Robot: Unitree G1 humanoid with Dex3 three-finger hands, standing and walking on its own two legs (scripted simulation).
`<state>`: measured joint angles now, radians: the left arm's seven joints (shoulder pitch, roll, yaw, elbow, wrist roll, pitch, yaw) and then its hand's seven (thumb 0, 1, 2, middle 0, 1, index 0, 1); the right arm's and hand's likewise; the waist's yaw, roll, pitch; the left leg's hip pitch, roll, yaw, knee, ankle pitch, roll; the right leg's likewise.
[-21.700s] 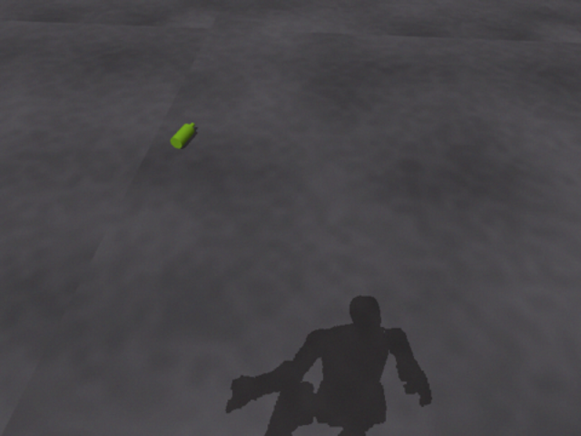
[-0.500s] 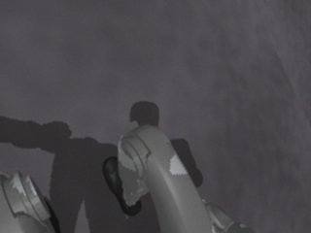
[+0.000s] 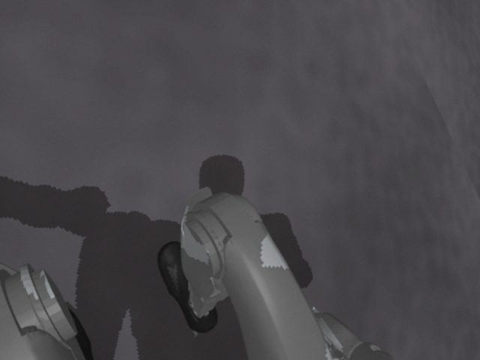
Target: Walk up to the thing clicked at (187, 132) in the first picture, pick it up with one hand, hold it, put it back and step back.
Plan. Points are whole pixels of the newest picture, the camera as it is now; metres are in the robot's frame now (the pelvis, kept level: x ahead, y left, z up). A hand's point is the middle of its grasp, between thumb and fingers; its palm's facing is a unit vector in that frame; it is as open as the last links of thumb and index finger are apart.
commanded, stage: settle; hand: left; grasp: from above
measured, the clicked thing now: out of the picture +0.48 +0.33 -0.27
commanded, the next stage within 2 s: lift in 0.98 s
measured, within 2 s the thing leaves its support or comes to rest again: leaves its support in 0.38 s
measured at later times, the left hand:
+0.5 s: hand out of the picture +0.46 +0.35 -0.22, palm faces -0.40 -0.14 -0.91, open 9.5 cm
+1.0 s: hand out of the picture +0.45 +0.36 -0.13, palm faces -0.45 -0.12 -0.89, open 9.5 cm
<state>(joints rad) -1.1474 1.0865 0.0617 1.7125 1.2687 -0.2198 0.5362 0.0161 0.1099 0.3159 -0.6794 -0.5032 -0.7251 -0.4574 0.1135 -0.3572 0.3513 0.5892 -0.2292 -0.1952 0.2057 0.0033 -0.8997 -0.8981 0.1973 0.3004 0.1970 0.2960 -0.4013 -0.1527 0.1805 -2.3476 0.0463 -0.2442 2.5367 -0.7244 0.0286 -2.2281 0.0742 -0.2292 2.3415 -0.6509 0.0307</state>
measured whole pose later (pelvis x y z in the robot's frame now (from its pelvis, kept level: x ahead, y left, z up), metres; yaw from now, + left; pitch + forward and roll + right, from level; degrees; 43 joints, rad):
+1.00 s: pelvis +0.00 -0.01 +0.02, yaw +6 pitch +34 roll -11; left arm -1.02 0.84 0.04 1.31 1.20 -0.15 0.20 0.01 0.09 0.22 -0.84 -0.29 -0.88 -0.25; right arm 0.18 -0.31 0.16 0.62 -0.12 -0.02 0.16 0.00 -0.91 -0.90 0.20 0.30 0.20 0.30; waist -0.28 -0.01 0.00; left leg -2.33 0.02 -0.14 2.40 -0.68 0.02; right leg -2.24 0.03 -0.15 2.29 -0.66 0.01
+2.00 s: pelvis +0.00 +0.00 +0.23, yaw +13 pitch +28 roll -5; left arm -0.52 0.56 -0.08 0.78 1.00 -0.06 0.05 0.01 0.13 0.21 -0.80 -0.30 -0.84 -0.27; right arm 0.17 -0.25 0.01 0.66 0.02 0.05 -0.01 0.01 -0.90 -0.90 0.20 0.30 0.20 0.30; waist -0.10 0.04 -0.17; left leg -1.64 0.02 -0.04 1.74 -0.60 0.03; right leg -1.59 0.03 -0.05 1.68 -0.59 0.01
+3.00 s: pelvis +0.08 +0.02 +0.44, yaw +14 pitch +9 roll -1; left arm -0.32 0.39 -0.19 0.83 1.01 0.00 0.12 0.00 0.07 0.35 -0.76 -0.38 -0.79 -0.37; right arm 0.26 -0.25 -0.05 0.74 0.04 0.02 -0.04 0.01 -0.89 -0.89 0.20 0.30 0.20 0.30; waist -0.05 0.03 -0.09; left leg -0.56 0.01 0.02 0.76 -0.37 0.02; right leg -0.53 0.02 0.02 0.72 -0.35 0.01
